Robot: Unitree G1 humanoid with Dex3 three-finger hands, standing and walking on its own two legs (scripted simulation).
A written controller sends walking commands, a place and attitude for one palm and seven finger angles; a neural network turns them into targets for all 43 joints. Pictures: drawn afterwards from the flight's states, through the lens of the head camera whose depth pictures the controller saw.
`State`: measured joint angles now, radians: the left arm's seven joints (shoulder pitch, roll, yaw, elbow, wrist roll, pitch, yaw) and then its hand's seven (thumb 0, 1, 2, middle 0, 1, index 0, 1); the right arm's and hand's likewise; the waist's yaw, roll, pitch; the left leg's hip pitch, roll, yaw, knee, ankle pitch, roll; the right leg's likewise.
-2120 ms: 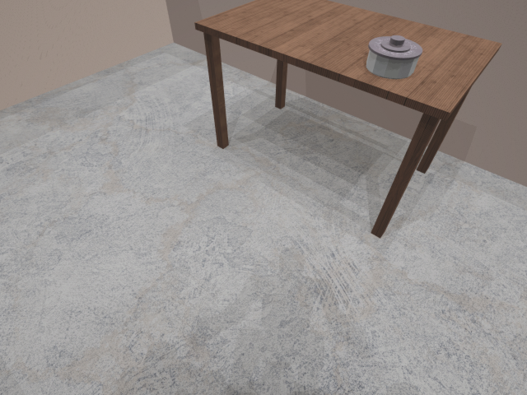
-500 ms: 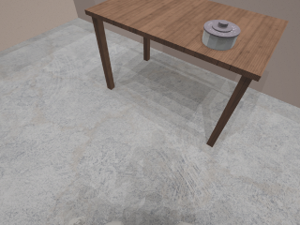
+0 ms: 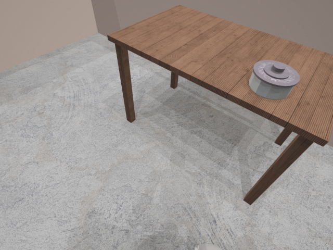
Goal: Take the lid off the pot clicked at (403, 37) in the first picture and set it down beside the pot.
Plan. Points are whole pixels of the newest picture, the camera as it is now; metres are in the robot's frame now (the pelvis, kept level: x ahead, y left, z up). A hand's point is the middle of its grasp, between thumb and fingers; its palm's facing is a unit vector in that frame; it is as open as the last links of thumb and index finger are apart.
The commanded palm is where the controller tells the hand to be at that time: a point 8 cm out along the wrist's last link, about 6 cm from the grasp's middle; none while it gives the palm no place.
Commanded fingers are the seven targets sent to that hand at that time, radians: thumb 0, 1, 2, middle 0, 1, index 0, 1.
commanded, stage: turn to face it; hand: left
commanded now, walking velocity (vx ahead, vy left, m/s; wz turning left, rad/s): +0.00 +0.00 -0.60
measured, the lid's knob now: (278, 67) +0.79 -0.39 +0.04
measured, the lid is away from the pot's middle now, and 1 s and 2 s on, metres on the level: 0.00 0.00 0.00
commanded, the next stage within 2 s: take the last steps up to it in 0.94 s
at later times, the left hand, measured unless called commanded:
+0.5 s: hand (120, 225) +0.22 +0.15 -0.17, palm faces -0.15 -0.97 -0.21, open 7.4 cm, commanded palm none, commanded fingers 0.00 0.90 0.90 -0.20 -0.30 -0.20 -0.30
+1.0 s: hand (135, 198) +0.30 +0.12 -0.18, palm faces -0.48 -0.84 -0.24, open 7.4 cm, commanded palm none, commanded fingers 0.00 0.90 0.90 -0.20 -0.30 -0.20 -0.30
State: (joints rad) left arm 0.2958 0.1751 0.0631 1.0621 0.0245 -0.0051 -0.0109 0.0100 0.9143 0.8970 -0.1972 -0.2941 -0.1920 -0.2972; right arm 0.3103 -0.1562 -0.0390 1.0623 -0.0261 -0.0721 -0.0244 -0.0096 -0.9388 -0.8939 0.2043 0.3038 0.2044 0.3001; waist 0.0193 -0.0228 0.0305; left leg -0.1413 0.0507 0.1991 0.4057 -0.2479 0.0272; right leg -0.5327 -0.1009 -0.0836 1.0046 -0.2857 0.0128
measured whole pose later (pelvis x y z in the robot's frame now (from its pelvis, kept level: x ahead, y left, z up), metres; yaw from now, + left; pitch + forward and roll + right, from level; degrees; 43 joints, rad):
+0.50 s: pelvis +0.10 -0.02 -0.01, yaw -14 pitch +1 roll +0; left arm 0.18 0.18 0.08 0.96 0.02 0.03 0.00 0.01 0.91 0.90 -0.20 -0.30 -0.20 -0.30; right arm 0.11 -0.20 -0.05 0.92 -0.01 0.02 -0.02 0.00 -0.91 -0.89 0.20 0.30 0.20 0.30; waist 0.03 0.00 0.04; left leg -0.41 0.08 0.04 0.82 -0.42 -0.06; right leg -0.36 0.04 0.00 0.50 -0.15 -0.04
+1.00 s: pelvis +0.12 -0.01 -0.02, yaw -30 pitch +1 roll +0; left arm 0.16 0.22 0.07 0.94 0.02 0.04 -0.02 0.01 0.91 0.90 -0.20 -0.29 -0.19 -0.30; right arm 0.32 -0.21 -0.05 1.00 -0.02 0.02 -0.02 0.00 -0.90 -0.89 0.21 0.30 0.21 0.30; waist -0.03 0.02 0.08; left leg -0.24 0.16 0.26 0.63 -0.37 -0.03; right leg -0.26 -0.03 -0.08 0.55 -0.28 0.00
